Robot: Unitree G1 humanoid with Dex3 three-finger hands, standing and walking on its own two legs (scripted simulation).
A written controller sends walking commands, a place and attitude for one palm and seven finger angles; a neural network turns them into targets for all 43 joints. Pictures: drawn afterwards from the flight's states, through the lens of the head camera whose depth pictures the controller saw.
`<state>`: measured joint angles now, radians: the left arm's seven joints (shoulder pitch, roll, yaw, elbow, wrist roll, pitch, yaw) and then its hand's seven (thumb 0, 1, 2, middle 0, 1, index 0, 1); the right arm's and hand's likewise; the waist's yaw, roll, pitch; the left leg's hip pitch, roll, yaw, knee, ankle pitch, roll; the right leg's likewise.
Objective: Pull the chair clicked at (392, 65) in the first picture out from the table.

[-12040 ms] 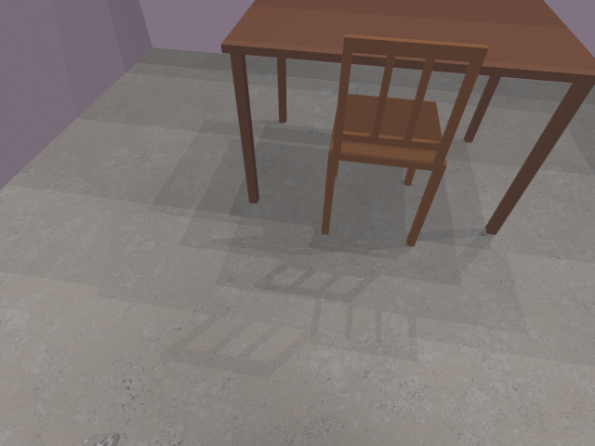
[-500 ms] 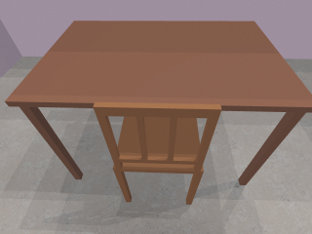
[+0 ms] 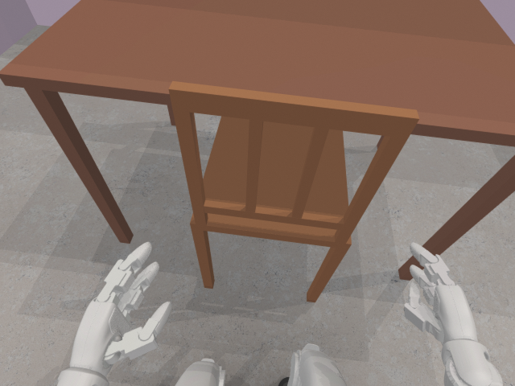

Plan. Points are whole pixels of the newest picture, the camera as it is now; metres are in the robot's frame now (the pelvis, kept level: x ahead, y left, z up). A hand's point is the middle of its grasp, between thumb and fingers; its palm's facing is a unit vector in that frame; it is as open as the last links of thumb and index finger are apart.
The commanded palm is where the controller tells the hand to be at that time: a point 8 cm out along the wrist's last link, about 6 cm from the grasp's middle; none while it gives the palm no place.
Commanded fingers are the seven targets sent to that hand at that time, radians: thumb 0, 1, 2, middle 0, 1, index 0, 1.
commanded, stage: raise the hand toward the chair's back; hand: left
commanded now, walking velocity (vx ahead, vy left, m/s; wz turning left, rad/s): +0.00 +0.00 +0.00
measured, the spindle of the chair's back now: (253, 170) +0.51 +0.05 +0.00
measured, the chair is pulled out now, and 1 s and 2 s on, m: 0.00 0.00 0.00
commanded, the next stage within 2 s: aim the fingers beside a spindle in 1.64 s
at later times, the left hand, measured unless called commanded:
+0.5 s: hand (129, 289) +0.23 +0.20 +0.05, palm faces -0.01 -1.00 -0.06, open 13.9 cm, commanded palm +0.20 +0.25 +0.05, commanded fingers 0.00 -0.24 0.41 -0.09 -0.12 -0.09 -0.12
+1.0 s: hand (121, 267) +0.26 +0.21 +0.06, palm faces -0.02 -1.00 -0.09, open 16.8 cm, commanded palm +0.24 +0.27 +0.06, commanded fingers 0.00 -0.50 0.30 -0.06 -0.08 -0.06 -0.08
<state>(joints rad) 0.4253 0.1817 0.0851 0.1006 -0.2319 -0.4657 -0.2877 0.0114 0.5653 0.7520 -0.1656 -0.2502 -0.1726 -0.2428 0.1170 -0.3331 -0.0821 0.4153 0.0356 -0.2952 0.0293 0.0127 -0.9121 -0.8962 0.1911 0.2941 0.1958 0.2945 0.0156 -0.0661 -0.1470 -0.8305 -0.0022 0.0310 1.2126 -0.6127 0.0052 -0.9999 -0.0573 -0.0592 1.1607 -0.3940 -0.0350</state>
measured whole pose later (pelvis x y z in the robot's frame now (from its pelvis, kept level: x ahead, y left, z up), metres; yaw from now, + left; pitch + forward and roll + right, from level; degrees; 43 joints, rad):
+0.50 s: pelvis +0.02 +0.02 +0.00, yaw +1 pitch +17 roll -2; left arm 0.43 0.23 0.14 -0.10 -0.24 -0.36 -0.23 0.01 -0.02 0.50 -0.11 -0.16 -0.11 -0.15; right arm 0.27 -0.25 0.00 0.52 0.02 -0.24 -0.01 0.02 -0.90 -0.90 0.20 0.30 0.20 0.30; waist -0.02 0.02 -0.14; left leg -0.89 -0.01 0.00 1.23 -0.63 0.03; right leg -1.03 -0.06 -0.09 1.13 -0.40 -0.01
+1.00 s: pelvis +0.03 +0.01 +0.01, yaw +2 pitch +16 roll -2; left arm 0.34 0.28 0.20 -0.02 -0.27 -0.33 -0.30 -0.01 -0.48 0.31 -0.06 -0.09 -0.07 -0.08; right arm 0.22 -0.24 0.03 0.49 0.02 -0.23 -0.03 0.01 -0.91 -0.90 0.20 0.30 0.20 0.30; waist 0.00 0.03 -0.13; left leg -0.83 0.00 -0.03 1.17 -0.63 0.01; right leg -0.95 -0.06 -0.12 1.08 -0.41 -0.02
